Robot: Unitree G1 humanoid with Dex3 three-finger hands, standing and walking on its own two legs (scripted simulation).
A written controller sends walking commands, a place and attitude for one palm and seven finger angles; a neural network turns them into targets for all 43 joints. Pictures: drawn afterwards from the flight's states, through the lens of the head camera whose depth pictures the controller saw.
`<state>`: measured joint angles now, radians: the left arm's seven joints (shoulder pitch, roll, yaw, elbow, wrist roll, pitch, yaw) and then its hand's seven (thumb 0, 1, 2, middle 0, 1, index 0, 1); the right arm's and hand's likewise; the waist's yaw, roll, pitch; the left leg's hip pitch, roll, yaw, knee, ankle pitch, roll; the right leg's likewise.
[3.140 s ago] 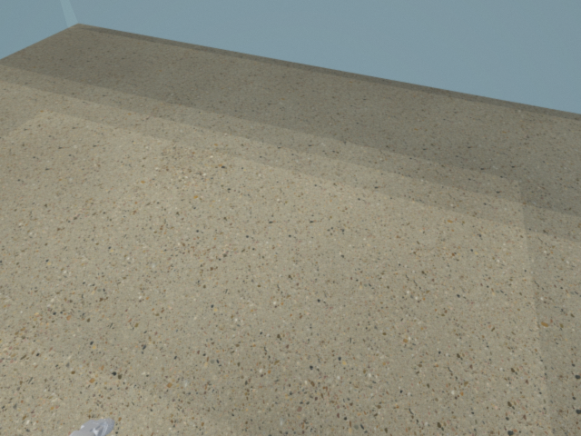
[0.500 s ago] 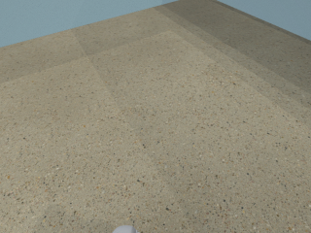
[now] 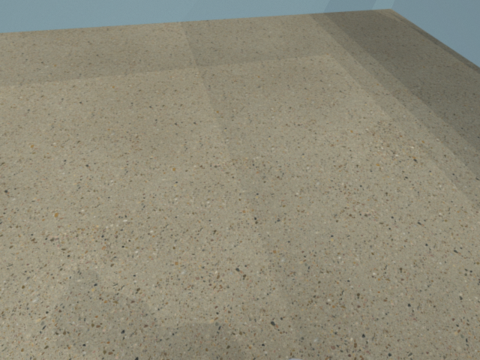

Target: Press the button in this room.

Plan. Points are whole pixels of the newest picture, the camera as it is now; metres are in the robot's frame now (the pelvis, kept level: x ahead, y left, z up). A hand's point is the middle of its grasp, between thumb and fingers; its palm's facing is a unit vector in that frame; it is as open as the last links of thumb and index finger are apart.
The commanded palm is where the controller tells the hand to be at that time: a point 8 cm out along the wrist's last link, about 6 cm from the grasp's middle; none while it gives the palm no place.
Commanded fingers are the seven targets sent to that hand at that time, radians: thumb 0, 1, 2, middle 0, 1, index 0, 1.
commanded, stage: turn or walk to find it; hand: left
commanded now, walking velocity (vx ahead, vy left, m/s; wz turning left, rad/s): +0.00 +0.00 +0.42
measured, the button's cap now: out of the picture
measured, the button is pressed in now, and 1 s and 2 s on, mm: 0 0 0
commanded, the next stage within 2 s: none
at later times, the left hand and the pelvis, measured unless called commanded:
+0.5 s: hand out of the picture -0.01 +0.17 -0.17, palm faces +0.26 -0.94 -0.24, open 7.4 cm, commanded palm none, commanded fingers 0.00 0.90 0.90 -0.20 -0.30 -0.20 -0.30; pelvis -0.03 -0.03 +0.00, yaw +14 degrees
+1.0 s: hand out of the picture -0.04 +0.22 -0.16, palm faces +0.44 -0.86 -0.26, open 7.4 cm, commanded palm none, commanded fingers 0.00 0.90 0.90 -0.20 -0.30 -0.20 -0.30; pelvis -0.05 -0.01 +0.00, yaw +25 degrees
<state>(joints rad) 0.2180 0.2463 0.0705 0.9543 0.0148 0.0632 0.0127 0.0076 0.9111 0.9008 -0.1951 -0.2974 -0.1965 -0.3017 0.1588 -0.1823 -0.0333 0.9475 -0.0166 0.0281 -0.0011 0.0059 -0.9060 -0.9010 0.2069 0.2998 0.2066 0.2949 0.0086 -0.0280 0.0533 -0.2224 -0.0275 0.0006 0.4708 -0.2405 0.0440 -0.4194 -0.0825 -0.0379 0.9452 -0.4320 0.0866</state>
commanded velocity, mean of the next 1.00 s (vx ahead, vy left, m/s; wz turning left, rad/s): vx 0.00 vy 0.00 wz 0.42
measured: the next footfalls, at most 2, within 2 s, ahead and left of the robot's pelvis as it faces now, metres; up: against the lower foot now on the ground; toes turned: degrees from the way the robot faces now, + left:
right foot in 0.16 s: +0.04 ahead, -0.13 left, +0.00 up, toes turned +1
left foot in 0.58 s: -0.04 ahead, +0.11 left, +0.00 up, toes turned +21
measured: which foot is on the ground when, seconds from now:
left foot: down 0.00-0.16, up 0.18-0.56, down 0.58-1.00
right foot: up 0.00-0.14, down 0.16-0.58, up 0.60-1.00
